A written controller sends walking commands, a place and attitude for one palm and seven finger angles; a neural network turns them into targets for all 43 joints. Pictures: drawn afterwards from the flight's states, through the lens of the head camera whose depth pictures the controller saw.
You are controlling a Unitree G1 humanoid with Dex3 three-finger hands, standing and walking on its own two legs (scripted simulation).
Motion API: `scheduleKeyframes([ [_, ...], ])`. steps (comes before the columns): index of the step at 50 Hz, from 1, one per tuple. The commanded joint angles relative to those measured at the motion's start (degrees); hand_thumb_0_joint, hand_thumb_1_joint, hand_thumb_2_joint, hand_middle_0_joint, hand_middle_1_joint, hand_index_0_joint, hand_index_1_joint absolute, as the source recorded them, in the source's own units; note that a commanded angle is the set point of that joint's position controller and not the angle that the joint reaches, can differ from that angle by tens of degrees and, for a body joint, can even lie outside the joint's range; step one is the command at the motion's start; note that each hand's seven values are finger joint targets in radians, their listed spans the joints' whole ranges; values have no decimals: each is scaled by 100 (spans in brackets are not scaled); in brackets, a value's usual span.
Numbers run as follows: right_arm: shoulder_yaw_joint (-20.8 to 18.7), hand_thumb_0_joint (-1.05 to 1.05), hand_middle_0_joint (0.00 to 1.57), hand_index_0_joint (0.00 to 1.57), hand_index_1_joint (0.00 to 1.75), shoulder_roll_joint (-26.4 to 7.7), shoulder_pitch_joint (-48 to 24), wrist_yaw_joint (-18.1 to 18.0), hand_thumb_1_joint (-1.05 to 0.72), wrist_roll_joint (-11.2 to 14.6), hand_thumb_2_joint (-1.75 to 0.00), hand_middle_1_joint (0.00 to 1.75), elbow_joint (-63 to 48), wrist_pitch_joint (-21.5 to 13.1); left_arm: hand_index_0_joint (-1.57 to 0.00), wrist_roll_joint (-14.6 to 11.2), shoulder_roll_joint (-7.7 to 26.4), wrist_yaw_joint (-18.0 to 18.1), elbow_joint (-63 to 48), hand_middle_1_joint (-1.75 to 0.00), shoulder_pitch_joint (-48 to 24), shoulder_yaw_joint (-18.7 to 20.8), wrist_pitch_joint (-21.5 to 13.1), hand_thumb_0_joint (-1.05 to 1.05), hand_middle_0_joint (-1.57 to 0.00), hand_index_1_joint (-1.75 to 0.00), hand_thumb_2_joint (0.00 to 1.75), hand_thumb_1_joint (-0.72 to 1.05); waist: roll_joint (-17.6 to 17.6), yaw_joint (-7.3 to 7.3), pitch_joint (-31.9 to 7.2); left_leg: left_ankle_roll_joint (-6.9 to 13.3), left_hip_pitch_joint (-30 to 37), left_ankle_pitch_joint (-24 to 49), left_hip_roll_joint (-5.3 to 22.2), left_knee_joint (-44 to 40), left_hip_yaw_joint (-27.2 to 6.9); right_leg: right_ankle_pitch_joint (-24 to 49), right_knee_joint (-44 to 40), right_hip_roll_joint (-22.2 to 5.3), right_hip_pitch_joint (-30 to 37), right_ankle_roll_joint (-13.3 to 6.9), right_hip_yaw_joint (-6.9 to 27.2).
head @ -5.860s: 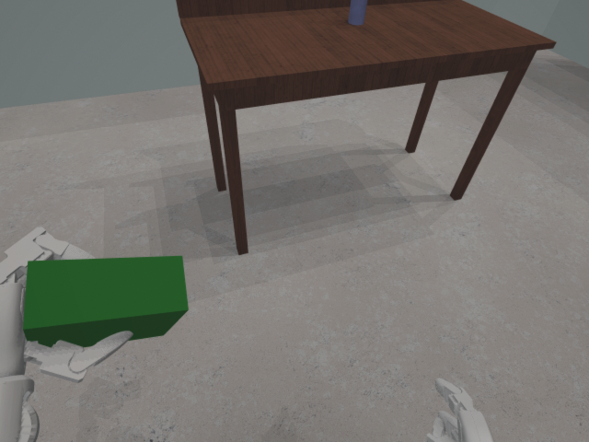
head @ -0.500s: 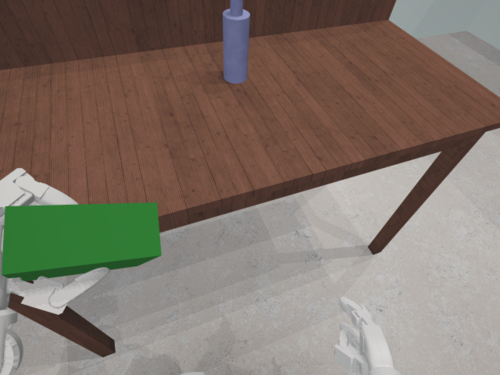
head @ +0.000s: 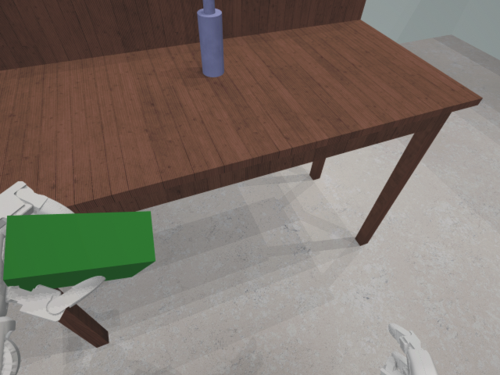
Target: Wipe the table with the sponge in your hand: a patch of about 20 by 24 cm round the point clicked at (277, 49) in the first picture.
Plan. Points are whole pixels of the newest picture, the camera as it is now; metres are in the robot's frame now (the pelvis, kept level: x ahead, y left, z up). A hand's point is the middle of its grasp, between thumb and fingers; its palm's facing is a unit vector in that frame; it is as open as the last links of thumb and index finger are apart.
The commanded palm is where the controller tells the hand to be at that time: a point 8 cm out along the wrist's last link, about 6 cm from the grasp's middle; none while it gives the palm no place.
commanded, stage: come to a stop and stand still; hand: left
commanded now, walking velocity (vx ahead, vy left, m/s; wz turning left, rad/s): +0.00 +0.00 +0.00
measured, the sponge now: (103, 250) +0.23 +0.19 +0.15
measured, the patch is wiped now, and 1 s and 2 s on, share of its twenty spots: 0.00 0.00 0.00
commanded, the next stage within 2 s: look again from close up in 0.66 s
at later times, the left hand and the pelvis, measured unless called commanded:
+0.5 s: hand (16, 319) +0.15 +0.24 +0.17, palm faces +0.37 -0.84 -0.40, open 10.1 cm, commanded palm +0.10 +0.29 +0.18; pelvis -0.07 +0.01 +0.00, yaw -1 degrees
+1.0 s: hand out of the picture +0.15 +0.26 +0.18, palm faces +0.37 -0.87 -0.34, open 10.1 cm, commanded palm +0.09 +0.29 +0.18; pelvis -0.08 +0.02 +0.00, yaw -2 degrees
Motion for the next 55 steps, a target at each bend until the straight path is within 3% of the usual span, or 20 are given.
scheduleKeyframes([
  [1, -108, 0, 20, 20, 30, -455, -527, 19, -90, 74, -90, 30, -1024, -291, -120, -50, 955, 149, -1278, -160, 201, 774, -429, 0, -120, -160, 130, 10, 1041, 200, -1126, 300, -24, 2154, 1048, -676, -824, 904, -278, -611, 874, 542, 999],
  [2, -65, 0, 20, 20, 30, -448, -572, 22, -90, 19, -90, 30, -1029, -305, -120, -45, 943, 119, -1445, -160, 17, 778, -441, 0, -120, -160, 130, 10, 1476, 175, -878, 305, -517, 1648, 1070, -899, -878, 501, -138, -556, 903, 542, 855],
  [7, -37, 0, 20, 20, 30, -453, -541, 24, -90, 32, -90, 30, -931, -369, -120, 58, 812, 67, -953, -160, -704, 565, -406, 0, -120, -160, 130, 10, 615, 155, -184, 239, -1610, -1082, 734, -957, -524, -613, -565, -617, 810, 541, 1159],
  [12, -8, 0, 20, 20, 30, -348, -439, 79, -90, -6, -90, 30, -830, -339, -120, 75, 799, 57, -683, -160, -1129, 398, -262, 0, -120, -160, 130, 10, -552, 82, -338, 117, -496, -899, 9, 696, -138, -2686, -2159, -1468, -572, 240, 2399],
  [14, 59, 0, 20, 20, 30, -249, -479, 86, -90, -21, -90, 30, -795, -298, -120, 92, 769, 87, -643, -160, -1102, 324, -212, 0, -120, -160, 130, 10, -672, 99, -495, 143, -416, -730, -26, 960, -220, -2618, -2219, -1697, -443, 91, 2380],
  [19, 126, 0, 20, 20, 30, -256, -512, 55, -90, -98, -90, 30, -864, -227, -120, 63, 929, 131, -1073, -160, -761, 510, -272, 0, -120, -160, 130, 10, 197, 139, -655, 210, -103, -629, 38, -391, -301, -2149, -1639, -1181, -197, 219, 1541],
  [24, 44, 0, 20, 20, 30, -354, -570, 27, -90, -48, -90, 30, -1010, -303, -120, 148, 898, 172, -1267, -160, -564, 664, -386, 0, -120, -160, 130, 10, 1400, 193, -303, 539, -2403, -2175, 1201, -2105, -1495, -527, 447, -278, 1485, 571, 796],
  [31, -37, 0, 20, 20, 30, -378, -414, 60, -90, 46, -90, 30, -818, -483, -120, 114, 666, 42, -469, -160, -505, 518, -389, 0, -120, -160, 130, 10, 140, 105, -492, 226, -1461, -733, 565, -730, -613, -209, -610, -539, 958, 518, 1219],
  [36, -12, 0, 20, 20, 30, -280, -418, 82, -90, 16, -90, 30, -697, -426, -120, 155, 817, 46, -593, -160, -929, 428, -329, 0, -120, -160, 130, 10, -756, 111, -354, 129, -750, -1052, -51, 867, -194, -3117, -2057, -1514, -556, 154, 2610],
  [37, -37, 0, 20, 20, 30, -316, -466, 104, -90, -8, -90, 30, -693, -416, -120, 165, 946, 79, -862, -160, -1140, 511, -326, 0, -120, -160, 130, 10, -774, 96, -451, 104, -654, -883, -78, 1219, -227, -3074, -2166, -1752, -580, 9, 2778],
  [38, -195, 0, 20, 20, 30, -102, 445, 64, -90, -214, -90, 30, -114, -812, -120, 598, 5076, -20, -1688, -160, -6391, 3523, -684, 0, -120, -160, 130, 10, -1739, 89, -42, -139, -74, -94, -585, 1545, 612, -580, -2385, -604, -1268, 986, 1714],
  [39, 45, 0, 20, 20, 30, 196, -128, 34, -90, -201, -90, 30, -295, -823, -120, 261, 2217, -277, 974, -160, -3499, 1738, -695, 0, -120, -160, 130, 10, -1228, 267, -1576, 138, -220, -168, -476, 1130, 19, -237, -1291, -1024, 384, 345, 1461],
  [40, 36, 0, 20, 20, 30, 52, -396, 67, -90, -16, -90, 30, -717, -785, -120, 30, 1537, -151, 469, -160, -2053, 1374, -751, 0, -120, -160, 130, 10, -687, 519, -1041, 162, -448, -291, -423, 662, 54, -634, -1752, -1173, 599, 352, 2074],
  [42, -87, 0, 20, 20, 30, -200, -428, 132, -90, -16, -90, 30, -742, -850, -120, -84, 820, -202, 516, -160, -1484, 753, -823, 0, -120, -160, 130, 10, 631, 457, -1202, 226, 156, -602, -419, -163, 112, -1543, -1750, -1188, 452, 254, 2151],
  [44, -60, 0, 20, 20, 30, -317, -314, 274, -90, -17, -90, 30, -785, -895, -120, -103, 776, -251, -392, -160, -1186, 481, -1009, 0, -120, -160, 130, 10, 991, 403, -1075, 283, -70, -427, -290, -816, -41, -1194, -1333, -843, 939, 512, 1780],
  [47, 57, 0, 20, 20, 30, -338, -572, 387, -90, 137, -90, 30, -973, -970, -120, -94, 727, -303, -536, -160, -1013, 434, -984, 0, -120, -160, 130, 10, 1481, 459, -190, 580, -1994, -1926, 641, -2074, -1062, -850, 301, -283, 1548, 606, 1125],
  [48, 46, 0, 20, 20, 30, -307, -585, 409, -90, 175, -90, 30, -1019, -980, -120, -30, 756, -305, -547, -160, -1208, 428, -951, 0, -120, -160, 130, 10, 1040, 395, 5, 609, -2360, -1856, 766, -2132, -1192, -476, 540, -232, 1699, 555, 924],
  [51, -53, 0, 20, 20, 30, -432, -452, 380, -90, 152, -90, 30, -1095, -970, -120, -74, 1043, -312, -246, -160, -1269, 788, -845, 0, -120, -160, 130, 10, -68, 364, -282, 496, -1791, -807, 569, -1474, -959, -177, 135, -320, 1557, 537, 980],
  [52, -27, 0, 20, 20, 30, -445, -494, 365, -90, 124, -90, 30, -1118, -959, -120, -86, 1373, -291, -298, -160, -1467, 1108, -824, 0, -120, -160, 130, 10, 207, 366, -216, 449, -1684, -892, 532, -1540, -903, -299, 77, -311, 1406, 521, 1001],
  [55, -14, 0, 20, 20, 30, -376, -407, 331, -90, 125, -90, 30, -1143, -967, -120, -119, 1063, -328, -178, -160, -1652, 961, -833, 0, -120, -160, 130, 10, 451, 349, -78, 521, -2127, -1598, 530, -1644, -1073, -447, 85, -374, 1608, 467, 1188],
])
